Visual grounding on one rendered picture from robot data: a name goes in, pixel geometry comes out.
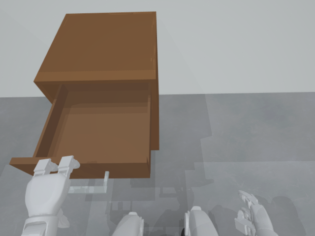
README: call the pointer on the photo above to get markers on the robot thigh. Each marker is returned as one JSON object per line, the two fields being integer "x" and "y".
{"x": 129, "y": 225}
{"x": 198, "y": 223}

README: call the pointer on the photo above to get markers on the robot right hand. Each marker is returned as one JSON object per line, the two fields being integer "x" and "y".
{"x": 256, "y": 219}

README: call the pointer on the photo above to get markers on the left robot thigh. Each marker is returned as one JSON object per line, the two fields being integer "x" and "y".
{"x": 129, "y": 225}

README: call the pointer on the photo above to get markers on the robot left hand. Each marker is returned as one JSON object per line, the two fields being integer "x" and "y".
{"x": 45, "y": 192}

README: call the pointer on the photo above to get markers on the robot left forearm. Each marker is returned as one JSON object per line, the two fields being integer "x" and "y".
{"x": 41, "y": 225}

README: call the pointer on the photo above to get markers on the handle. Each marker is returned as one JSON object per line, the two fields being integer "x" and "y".
{"x": 91, "y": 189}

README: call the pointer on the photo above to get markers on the cabinet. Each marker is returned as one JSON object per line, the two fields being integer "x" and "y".
{"x": 102, "y": 48}

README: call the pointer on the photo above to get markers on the drawer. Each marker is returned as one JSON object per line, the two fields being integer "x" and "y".
{"x": 106, "y": 127}

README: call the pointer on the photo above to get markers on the right robot thigh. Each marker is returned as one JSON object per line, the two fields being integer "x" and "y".
{"x": 198, "y": 223}

